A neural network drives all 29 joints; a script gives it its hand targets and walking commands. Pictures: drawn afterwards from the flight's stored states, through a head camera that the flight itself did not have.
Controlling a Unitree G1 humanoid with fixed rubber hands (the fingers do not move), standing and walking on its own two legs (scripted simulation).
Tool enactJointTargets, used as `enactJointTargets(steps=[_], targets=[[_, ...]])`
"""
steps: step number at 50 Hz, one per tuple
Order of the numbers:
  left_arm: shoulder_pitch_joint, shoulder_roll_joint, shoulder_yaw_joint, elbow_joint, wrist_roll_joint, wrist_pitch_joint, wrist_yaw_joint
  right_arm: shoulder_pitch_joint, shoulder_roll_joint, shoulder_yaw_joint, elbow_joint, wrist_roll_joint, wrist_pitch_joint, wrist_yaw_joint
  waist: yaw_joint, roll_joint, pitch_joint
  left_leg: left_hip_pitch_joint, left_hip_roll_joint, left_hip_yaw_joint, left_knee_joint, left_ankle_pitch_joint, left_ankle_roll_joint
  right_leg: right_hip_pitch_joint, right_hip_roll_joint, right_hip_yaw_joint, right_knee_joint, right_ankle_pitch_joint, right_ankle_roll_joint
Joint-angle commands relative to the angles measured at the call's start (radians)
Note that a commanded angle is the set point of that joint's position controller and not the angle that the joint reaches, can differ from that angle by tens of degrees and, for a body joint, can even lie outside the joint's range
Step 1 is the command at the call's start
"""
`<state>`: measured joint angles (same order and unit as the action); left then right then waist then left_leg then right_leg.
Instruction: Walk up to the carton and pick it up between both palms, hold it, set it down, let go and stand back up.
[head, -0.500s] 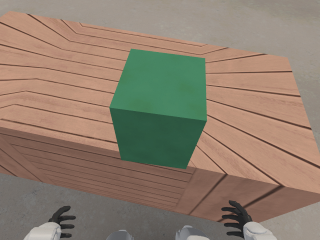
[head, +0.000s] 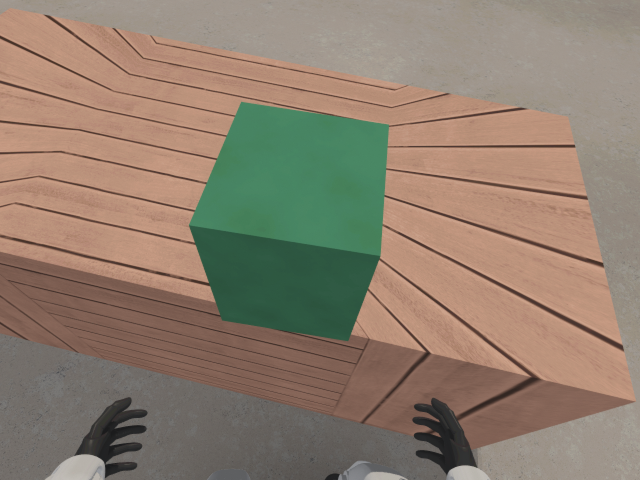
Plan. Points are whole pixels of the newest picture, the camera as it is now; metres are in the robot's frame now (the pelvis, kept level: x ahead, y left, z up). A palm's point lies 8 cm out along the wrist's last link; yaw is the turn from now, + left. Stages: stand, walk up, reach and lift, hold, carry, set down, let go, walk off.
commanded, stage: reach and lift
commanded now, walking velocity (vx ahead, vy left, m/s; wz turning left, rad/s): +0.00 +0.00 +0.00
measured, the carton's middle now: (298, 230) +0.44 +0.04 +0.01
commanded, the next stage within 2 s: none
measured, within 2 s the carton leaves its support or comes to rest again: neither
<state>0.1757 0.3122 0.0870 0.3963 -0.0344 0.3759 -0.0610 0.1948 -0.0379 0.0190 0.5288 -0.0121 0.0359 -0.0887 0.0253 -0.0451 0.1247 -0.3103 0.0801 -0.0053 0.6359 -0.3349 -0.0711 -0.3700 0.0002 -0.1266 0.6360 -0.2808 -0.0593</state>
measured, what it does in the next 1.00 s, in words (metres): shifts its weight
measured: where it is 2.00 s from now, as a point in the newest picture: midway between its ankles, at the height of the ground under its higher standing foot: outside the picture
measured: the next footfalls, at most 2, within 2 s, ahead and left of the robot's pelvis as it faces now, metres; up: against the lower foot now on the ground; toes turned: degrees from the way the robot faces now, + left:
none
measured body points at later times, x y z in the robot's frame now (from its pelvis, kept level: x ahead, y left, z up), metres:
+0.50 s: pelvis +0.02 +0.04 +0.02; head +0.04 +0.06 +0.47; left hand +0.18 +0.27 -0.08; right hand +0.18 -0.16 -0.07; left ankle +0.00 +0.16 -0.72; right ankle +0.04 -0.08 -0.72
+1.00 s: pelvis +0.03 +0.04 +0.02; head +0.03 +0.06 +0.47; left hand +0.19 +0.26 -0.05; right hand +0.18 -0.16 -0.04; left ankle +0.00 +0.16 -0.72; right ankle +0.04 -0.08 -0.72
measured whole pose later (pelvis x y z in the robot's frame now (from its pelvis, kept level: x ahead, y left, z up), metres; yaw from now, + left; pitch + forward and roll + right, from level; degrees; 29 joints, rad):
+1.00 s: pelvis +0.03 +0.04 +0.02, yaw -2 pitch -4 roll -1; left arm 0.30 0.22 -0.05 0.50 -0.10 -0.23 0.01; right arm 0.28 -0.07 0.01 0.66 0.09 -0.41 -0.02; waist 0.03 -0.03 0.06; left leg -0.06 0.05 0.05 0.41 -0.28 -0.02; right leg -0.11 -0.01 -0.08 0.37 -0.19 -0.01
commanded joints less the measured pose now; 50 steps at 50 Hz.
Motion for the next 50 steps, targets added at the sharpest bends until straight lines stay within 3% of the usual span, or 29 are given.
enactJointTargets(steps=[1,4,8,13,16,19,28,32,35,37,50], targets=[[0.047,0.148,0.053,-0.088,-0.002,-0.068,-0.005,0.063,-0.067,-0.008,-0.051,0.018,-0.083,-0.031,-0.015,0.048,-0.214,-0.053,-0.075,0.117,-0.161,0.252,0.058,0.421,-0.039,0.120,-0.165,0.311,0.083],[0.048,0.126,0.060,-0.079,0.006,-0.085,0.001,0.034,-0.077,0.002,-0.045,0.035,-0.100,-0.014,0.012,0.077,-0.160,-0.023,-0.078,0.121,-0.214,0.227,0.061,0.408,-0.020,0.105,-0.218,0.177,0.076],[-0.010,0.100,0.036,-0.065,0.002,-0.130,0.014,-0.007,-0.076,-0.018,-0.064,0.017,-0.127,0.009,0.010,0.100,-0.115,-0.027,-0.071,0.121,-0.269,0.172,0.071,0.397,-0.001,0.090,-0.253,0.063,0.066],[-0.049,0.077,0.001,-0.057,-0.019,-0.233,0.033,-0.023,-0.085,-0.050,-0.059,0.003,-0.192,0.022,0.001,0.104,-0.143,-0.023,-0.056,0.097,-0.290,0.158,0.073,0.399,0.002,0.100,-0.251,0.070,0.051],[-0.035,0.064,-0.011,-0.067,-0.034,-0.288,0.046,-0.009,-0.092,-0.046,-0.046,0.014,-0.238,0.033,0.013,0.121,-0.176,0.022,-0.057,0.092,-0.282,0.230,0.062,0.383,0.010,0.092,-0.249,0.112,0.046],[-0.025,0.043,-0.037,-0.060,-0.046,-0.336,0.055,-0.011,-0.100,-0.048,-0.005,0.030,-0.275,0.044,0.002,0.145,-0.194,0.065,-0.061,0.084,-0.275,0.309,0.042,0.372,0.015,0.087,-0.259,0.149,0.032],[0.036,0.000,-0.050,-0.027,-0.029,-0.430,0.057,-0.004,-0.143,-0.049,0.072,0.068,-0.375,0.056,0.003,0.118,-0.164,0.172,-0.080,0.065,-0.271,0.470,0.017,0.361,0.035,0.094,-0.314,0.218,0.012],[0.048,-0.014,-0.061,-0.015,-0.034,-0.463,0.053,-0.007,-0.145,-0.052,0.053,0.072,-0.391,0.057,-0.006,0.081,-0.143,0.163,-0.077,0.057,-0.294,0.414,0.021,0.385,0.034,0.097,-0.323,0.186,0.013],[0.035,-0.016,-0.065,-0.050,-0.037,-0.494,0.066,-0.023,-0.145,-0.047,0.016,0.089,-0.409,0.060,0.017,0.087,-0.139,0.149,-0.076,0.061,-0.297,0.400,0.022,0.388,0.034,0.103,-0.326,0.162,0.010],[0.044,-0.017,-0.070,-0.042,-0.045,-0.516,0.068,-0.003,-0.132,-0.044,-0.002,0.088,-0.414,0.066,0.008,0.071,-0.134,0.139,-0.078,0.064,-0.302,0.379,0.029,0.392,0.030,0.109,-0.328,0.160,0.010],[0.051,-0.001,-0.112,-0.029,-0.075,-0.706,0.067,0.039,-0.100,-0.044,0.019,0.104,-0.521,0.064,-0.010,0.096,-0.139,0.128,-0.079,0.052,-0.279,0.351,0.021,0.387,0.013,0.136,-0.303,0.182,0.005]])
